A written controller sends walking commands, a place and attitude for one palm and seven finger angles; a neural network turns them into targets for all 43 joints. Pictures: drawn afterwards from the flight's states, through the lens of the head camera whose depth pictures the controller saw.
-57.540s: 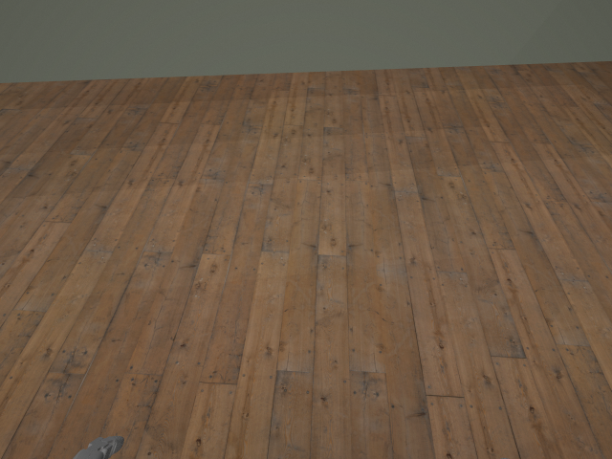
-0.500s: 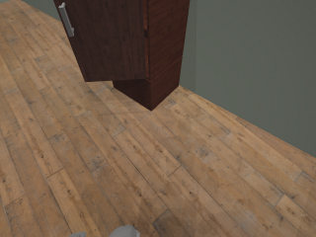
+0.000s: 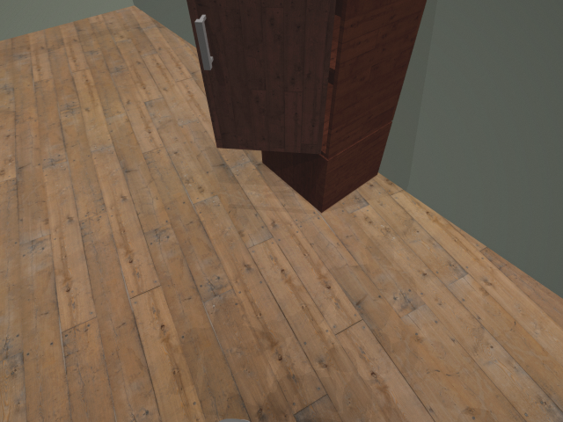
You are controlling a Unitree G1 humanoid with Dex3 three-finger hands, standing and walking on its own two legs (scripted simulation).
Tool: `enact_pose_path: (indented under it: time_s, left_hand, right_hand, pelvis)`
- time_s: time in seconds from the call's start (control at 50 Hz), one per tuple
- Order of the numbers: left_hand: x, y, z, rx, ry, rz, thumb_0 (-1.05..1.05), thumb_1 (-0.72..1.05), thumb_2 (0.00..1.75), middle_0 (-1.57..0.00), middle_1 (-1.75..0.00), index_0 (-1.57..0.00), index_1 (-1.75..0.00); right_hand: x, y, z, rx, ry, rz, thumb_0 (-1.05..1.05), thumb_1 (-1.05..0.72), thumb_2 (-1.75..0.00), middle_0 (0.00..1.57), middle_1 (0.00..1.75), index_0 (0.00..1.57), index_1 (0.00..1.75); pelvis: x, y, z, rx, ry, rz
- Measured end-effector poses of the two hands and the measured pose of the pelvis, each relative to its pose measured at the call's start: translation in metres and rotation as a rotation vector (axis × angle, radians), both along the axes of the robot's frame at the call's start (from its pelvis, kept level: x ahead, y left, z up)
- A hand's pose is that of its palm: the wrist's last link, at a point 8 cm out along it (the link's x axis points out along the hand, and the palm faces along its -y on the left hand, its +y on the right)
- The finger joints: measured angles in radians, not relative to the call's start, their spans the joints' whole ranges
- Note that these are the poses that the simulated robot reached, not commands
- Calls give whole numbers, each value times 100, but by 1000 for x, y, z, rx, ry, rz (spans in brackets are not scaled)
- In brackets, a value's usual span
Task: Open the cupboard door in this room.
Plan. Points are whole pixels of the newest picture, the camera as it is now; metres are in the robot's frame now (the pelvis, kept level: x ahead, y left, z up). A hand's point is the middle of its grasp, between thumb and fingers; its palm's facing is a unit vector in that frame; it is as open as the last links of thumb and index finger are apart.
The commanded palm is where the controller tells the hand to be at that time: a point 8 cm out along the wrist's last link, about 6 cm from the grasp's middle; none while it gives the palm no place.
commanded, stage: take the last steps up to it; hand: left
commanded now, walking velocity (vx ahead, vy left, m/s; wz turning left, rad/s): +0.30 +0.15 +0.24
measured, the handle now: (205, 42) +1.08 +0.31 +0.02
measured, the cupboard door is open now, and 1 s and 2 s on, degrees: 44 44 44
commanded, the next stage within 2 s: come to a stop and stand still in 1.34 s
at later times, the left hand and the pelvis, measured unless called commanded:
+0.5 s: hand out of the picture +0.07 +0.27 -0.17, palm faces +0.16 -0.97 -0.19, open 7.4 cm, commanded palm none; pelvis +0.12 +0.09 +0.00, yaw +5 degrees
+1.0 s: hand (158, 304) +0.33 +0.27 -0.15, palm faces +0.14 -0.97 -0.22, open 7.1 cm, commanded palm none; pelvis +0.31 +0.08 +0.02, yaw +4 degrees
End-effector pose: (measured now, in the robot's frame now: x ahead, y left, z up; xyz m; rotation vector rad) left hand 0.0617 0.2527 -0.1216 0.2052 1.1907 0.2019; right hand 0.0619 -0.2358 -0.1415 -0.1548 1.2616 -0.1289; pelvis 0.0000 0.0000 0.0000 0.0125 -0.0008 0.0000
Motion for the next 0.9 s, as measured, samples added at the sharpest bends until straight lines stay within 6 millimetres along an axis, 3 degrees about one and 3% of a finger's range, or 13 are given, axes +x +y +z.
enact_pose_path:
  time_s: [0.1, 0.2, 0.32, 0.38, 0.42, 0.46, 0.5, 0.58, 0.68, 0.76, 0.82, 0.9]
  left_hand:
    - [-26, -11, 8, -34, 50, 62, 1, 91, 90, -20, -30, -20, -30]
    - [-53, -13, 5, -79, 149, 126, 1, 91, 90, -20, -30, -20, -30]
    - [-81, 8, -12, -128, 282, 225, 1, 91, 90, -20, -30, -20, -30]
    - [-81, 29, -28, -143, 351, 237, 1, 91, 90, -20, -30, -20, -30]
    - [-65, 43, -30, -132, 362, 222, 1, 91, 90, -20, -30, -20, -30]
    - [-36, 57, -28, -116, 328, 202, 1, 91, 90, -20, -30, -20, -30]
    - [0, 69, -22, -102, 264, 180, 1, 91, 90, -20, -30, -20, -30]
    - [81, 83, -7, -77, 116, 131, 1, 91, 90, -20, -30, -20, -30]
    - [180, 84, 6, -54, -27, 55, 1, 91, 90, -20, -30, -20, -30]
    - [247, 74, 5, -34, -100, -4, 1, 91, 90, -20, -30, -20, -30]
    - [273, 64, 5, -34, -126, -8, 0, 91, 90, -20, -30, -20, -30]
    - [273, 54, 6, -57, -72, 34, 0, 91, 90, -20, -30, -20, -30]
  right_hand:
    - [12, -9, 11, -3, 37, 20, 1, -91, -90, 21, 30, 20, 30]
    - [45, -2, 23, -25, 40, 61, 1, -91, -90, 20, 30, 20, 30]
    - [119, 43, 22, -41, -22, 168, 1, -91, -90, 20, 30, 19, 29]
    - [154, 71, 14, -53, -112, 191, 1, -91, -90, 20, 30, 19, 30]
    - [162, 87, 15, -46, -136, 180, 1, -91, -90, 20, 30, 20, 30]
    - [162, 100, 16, -30, -127, 164, 0, -91, -90, 20, 30, 20, 30]
    - [158, 107, 17, -21, -105, 134, 0, -92, -90, 20, 30, 20, 30]
    - [150, 101, 16, -29, -37, 92, -1, -95, -90, 21, 30, 20, 30]
    - [135, 94, 7, -9, 89, 40, 0, -94, -90, 21, 30, 20, 30]
    - [132, 87, -9, 15, 178, -11, 0, -92, -90, 21, 30, 20, 30]
    - [144, 83, -12, 28, 229, -24, 1, -92, -90, 20, 30, 20, 30]
    - [191, 82, -1, 23, 203, -14, 1, -91, -90, 20, 30, 20, 30]
  pelvis:
    - [16, 3, 13, 7, 5, 36]
    - [38, 15, 18, 20, 19, 73]
    - [74, 50, 7, 14, 20, 108]
    - [91, 71, -8, -3, 11, 108]
    - [100, 78, -8, 5, -1, 93]
    - [111, 83, -3, 8, -3, 86]
    - [121, 87, 2, 12, -2, 83]
    - [146, 94, 10, 19, 1, 76]
    - [184, 92, 10, 32, 0, 68]
    - [221, 82, -1, 42, -4, 54]
    - [243, 76, -3, 16, -13, 66]
    - [271, 75, 8, 5, -11, 74]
